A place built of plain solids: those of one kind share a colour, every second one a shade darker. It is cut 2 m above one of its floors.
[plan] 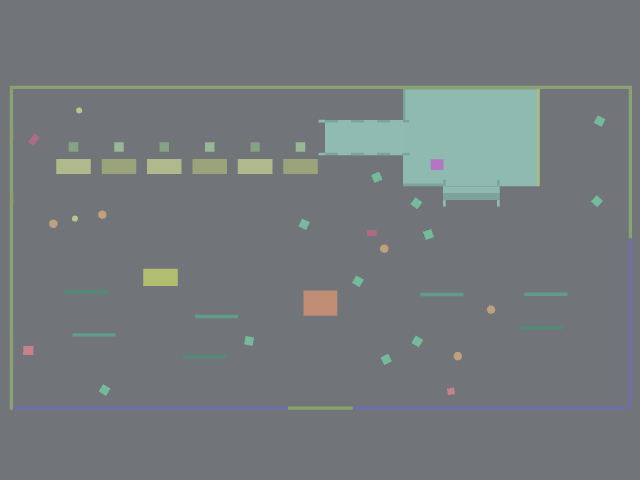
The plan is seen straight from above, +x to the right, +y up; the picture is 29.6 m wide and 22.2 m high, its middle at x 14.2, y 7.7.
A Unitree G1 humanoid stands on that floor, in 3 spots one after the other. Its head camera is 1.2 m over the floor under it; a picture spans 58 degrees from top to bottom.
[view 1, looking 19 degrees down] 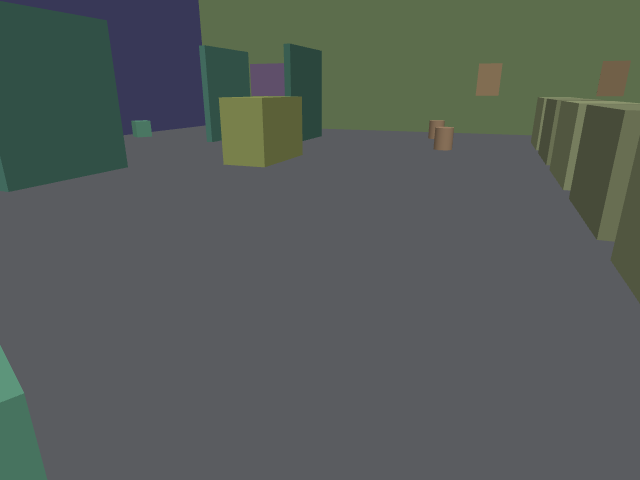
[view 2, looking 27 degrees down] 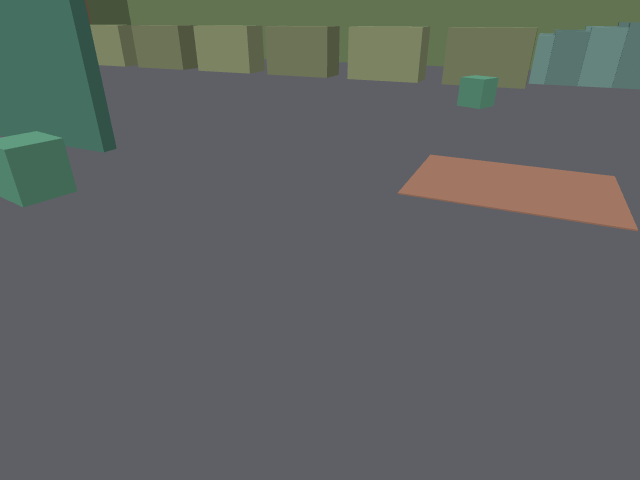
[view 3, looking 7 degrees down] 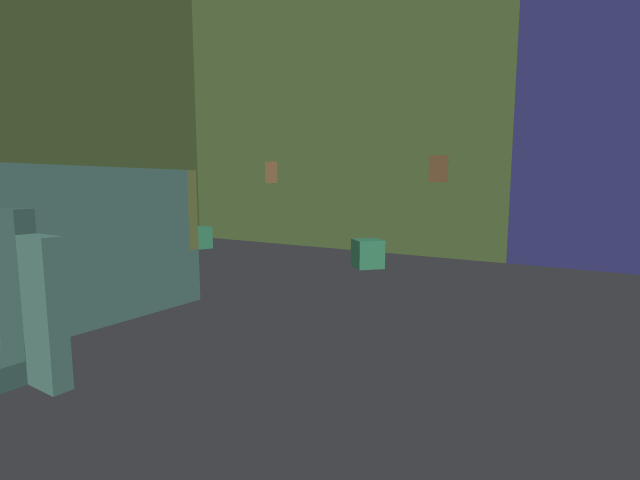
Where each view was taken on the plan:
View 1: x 14.00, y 9.80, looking -159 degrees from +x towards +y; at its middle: ground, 3.69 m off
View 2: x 14.22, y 1.10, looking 115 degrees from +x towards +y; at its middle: ground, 2.64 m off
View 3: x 21.20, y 6.70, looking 32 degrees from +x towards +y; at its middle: wall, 8.65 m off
